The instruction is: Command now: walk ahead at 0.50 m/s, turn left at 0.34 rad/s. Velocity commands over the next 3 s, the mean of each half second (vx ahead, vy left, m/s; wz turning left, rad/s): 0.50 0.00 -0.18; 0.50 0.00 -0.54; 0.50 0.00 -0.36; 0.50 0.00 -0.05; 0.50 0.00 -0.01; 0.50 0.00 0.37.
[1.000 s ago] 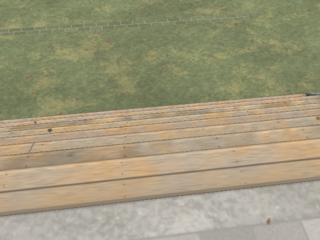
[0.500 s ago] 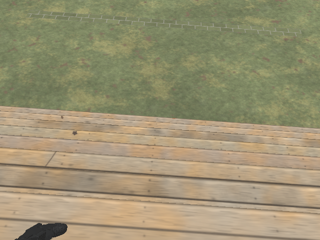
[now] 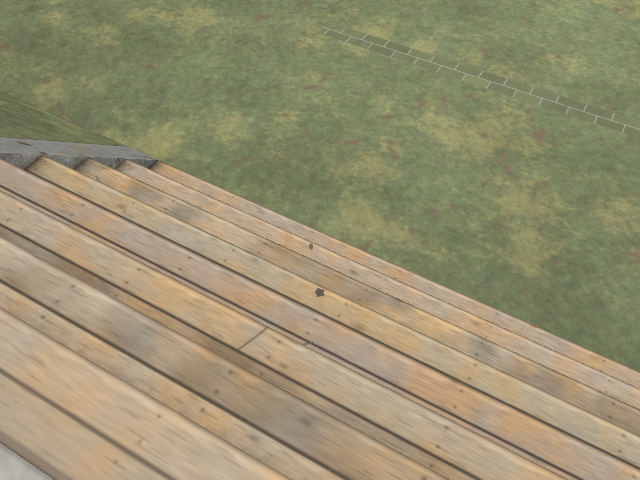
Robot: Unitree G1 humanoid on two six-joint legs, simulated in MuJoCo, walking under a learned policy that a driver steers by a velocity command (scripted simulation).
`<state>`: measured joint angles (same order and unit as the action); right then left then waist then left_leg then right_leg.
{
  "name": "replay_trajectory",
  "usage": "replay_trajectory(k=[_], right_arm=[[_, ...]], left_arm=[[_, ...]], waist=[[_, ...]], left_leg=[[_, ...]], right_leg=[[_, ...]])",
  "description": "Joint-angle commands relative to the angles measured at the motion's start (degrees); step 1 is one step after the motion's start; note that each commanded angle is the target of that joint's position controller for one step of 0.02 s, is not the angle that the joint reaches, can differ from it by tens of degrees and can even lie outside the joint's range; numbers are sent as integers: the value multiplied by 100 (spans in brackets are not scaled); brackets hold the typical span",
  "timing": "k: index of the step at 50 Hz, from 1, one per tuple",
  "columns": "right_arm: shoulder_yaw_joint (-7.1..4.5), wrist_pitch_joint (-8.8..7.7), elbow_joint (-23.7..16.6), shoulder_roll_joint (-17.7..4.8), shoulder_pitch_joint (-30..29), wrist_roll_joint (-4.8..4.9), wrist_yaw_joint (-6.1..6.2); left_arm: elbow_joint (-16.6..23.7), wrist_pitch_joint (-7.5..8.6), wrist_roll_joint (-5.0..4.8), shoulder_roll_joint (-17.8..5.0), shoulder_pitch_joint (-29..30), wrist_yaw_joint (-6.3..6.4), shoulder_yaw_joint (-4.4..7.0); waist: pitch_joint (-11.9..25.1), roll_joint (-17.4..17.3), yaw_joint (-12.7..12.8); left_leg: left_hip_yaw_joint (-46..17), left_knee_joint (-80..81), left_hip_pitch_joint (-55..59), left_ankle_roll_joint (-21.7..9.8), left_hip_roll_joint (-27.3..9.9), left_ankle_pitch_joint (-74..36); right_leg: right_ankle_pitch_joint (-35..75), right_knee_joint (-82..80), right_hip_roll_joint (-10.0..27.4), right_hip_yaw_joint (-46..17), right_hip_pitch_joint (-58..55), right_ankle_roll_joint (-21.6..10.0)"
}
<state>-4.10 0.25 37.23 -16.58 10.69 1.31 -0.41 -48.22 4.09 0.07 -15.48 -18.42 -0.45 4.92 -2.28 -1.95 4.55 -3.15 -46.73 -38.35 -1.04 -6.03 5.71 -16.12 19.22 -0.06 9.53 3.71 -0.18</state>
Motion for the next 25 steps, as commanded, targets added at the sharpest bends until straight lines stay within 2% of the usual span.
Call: replay_trajectory(k=[1,3,4,5,6,7,8,9,10,11,12,13,14,15,16,17,18,19,20,21,22,24,25], right_arm=[[64,-103,-470,-31,-448,1,-98],[21,-130,-531,-169,-494,-25,-120],[-50,-150,-453,-300,-204,-42,-109],[-184,-168,-211,-507,519,-77,-88],[-350,-157,23,-856,1414,-104,-20],[-476,-149,44,-1538,1953,-209,78],[-368,-164,20,-1251,1885,-160,24],[-251,-189,54,-913,1526,-119,-11],[-185,-204,117,-702,1283,-132,-20],[-123,-232,139,-495,961,-142,-35],[-69,-307,125,-287,690,-173,-40],[-60,-387,142,-209,510,-210,-37],[-70,-460,187,-204,403,-218,-3],[-107,-497,282,-273,442,-238,33],[-132,-502,389,-304,544,-234,86],[-183,-501,496,-404,674,-251,139],[-206,-495,644,-449,792,-279,165],[-210,-504,662,-450,775,-281,172],[-252,-556,695,-640,823,-376,151],[-225,-584,757,-558,907,-327,109],[-193,-591,795,-464,934,-265,73],[-156,-552,934,-335,1050,-213,70],[-169,-517,956,-367,1137,-178,93]], left_arm=[[272,9,-134,-977,100,-15,182],[111,-96,-256,-1153,-53,-30,198],[61,-157,-272,-1234,-7,-11,188],[20,-197,-281,-1175,53,-4,136],[19,-166,-225,-907,69,0,26],[247,-61,-103,-277,-240,-31,-184],[275,50,-233,-588,-143,-14,-112],[363,78,-365,-942,72,-12,16],[385,46,-340,-882,177,10,23],[383,2,-243,-807,209,44,40],[304,-81,-207,-785,35,59,89],[243,-176,-209,-690,-152,72,93],[219,-257,-214,-653,-209,109,102],[299,-316,-214,-604,-17,136,107],[365,-340,-169,-536,90,146,104],[411,-377,-55,-383,151,135,60],[390,-380,-2,-272,76,103,15],[444,-376,-13,-251,152,70,-3],[228,-372,-12,-435,-225,20,90],[227,-414,-56,-533,-220,-18,130],[336,-473,-73,-529,-47,-29,141],[538,-561,-46,-463,304,-18,135],[613,-584,-63,-439,365,-36,125]], waist=[[-138,518,-44],[-276,540,-143],[-117,554,-380],[327,477,-788],[945,372,-1216],[1728,-813,-1156],[2064,-1096,-1213],[1205,-734,-1129],[767,-589,-963],[474,-402,-790],[373,-528,-605],[335,-569,-460],[333,-444,-378],[232,-402,-394],[186,-213,-398],[226,-197,-408],[316,-191,-397],[283,-185,-405],[510,-46,-352],[478,73,-371],[312,20,-426],[-102,-233,-532],[-158,-394,-593]], left_leg=[[356,643,673,-79,220,30],[485,1135,771,-206,325,497],[597,1525,1301,-280,483,464],[775,1824,2391,-387,687,80],[372,1598,3830,-584,348,-273],[-2135,1987,5504,-1435,-1340,370],[-3440,2854,5296,-1770,-1811,1241],[-2798,3004,4645,-1556,-1669,1613],[-2135,2991,4147,-1346,-1455,1532],[-1631,3102,3583,-1172,-1230,1446],[-1194,3242,3160,-1049,-1056,1200],[-917,3388,2883,-1008,-991,995],[-671,3503,2740,-991,-981,643],[-406,3533,2692,-965,-941,220],[-188,3455,2762,-973,-918,-259],[143,3304,2773,-964,-828,-770],[400,3098,2762,-988,-807,-1119],[525,3047,2694,-988,-829,-1193],[484,2606,2662,-1080,-1056,-1392],[397,2461,2713,-1119,-1197,-1325],[360,2408,2712,-1112,-1268,-1049],[384,2146,2782,-1011,-1347,-895],[382,1900,2880,-968,-1370,-928]], right_leg=[[1941,-615,1491,-711,402,-1060],[2272,-378,1666,-924,42,-1078],[2863,-6,1653,-949,-34,-978],[3505,831,1422,-752,85,-830],[3046,2115,1117,-513,810,-529],[19,4472,219,-470,2725,-35],[-1825,5396,-82,-1393,3410,-7],[-1596,5654,171,-1574,3847,-52],[-1327,5624,392,-1467,3889,-81],[-884,5323,542,-1486,3776,-80],[-446,5061,673,-1590,3445,-74],[-178,4912,706,-1617,3163,-54],[79,4650,706,-1689,2980,-66],[217,4479,665,-1650,3068,-74],[422,4215,605,-1697,3190,-105],[718,3999,548,-1554,3118,-96],[1057,3921,572,-1490,3000,-119],[1267,3797,559,-1420,2977,-138],[1771,4390,477,-1278,2738,-132],[1612,4600,502,-1369,2973,-167],[1506,4698,507,-1399,3248,-216],[1285,4777,477,-1352,3704,-281],[1168,4817,452,-1298,3863,-302]])
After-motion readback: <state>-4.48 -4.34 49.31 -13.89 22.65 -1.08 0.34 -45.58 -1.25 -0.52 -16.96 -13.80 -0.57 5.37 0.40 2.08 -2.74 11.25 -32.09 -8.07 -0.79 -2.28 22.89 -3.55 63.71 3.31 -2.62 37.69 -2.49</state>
